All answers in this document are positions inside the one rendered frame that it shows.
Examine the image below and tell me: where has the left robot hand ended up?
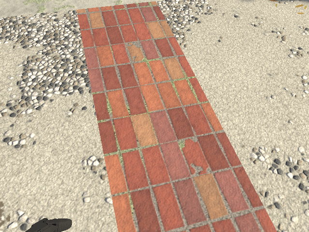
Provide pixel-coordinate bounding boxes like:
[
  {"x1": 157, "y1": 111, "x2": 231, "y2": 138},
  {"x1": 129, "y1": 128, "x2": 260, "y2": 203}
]
[{"x1": 25, "y1": 217, "x2": 72, "y2": 232}]

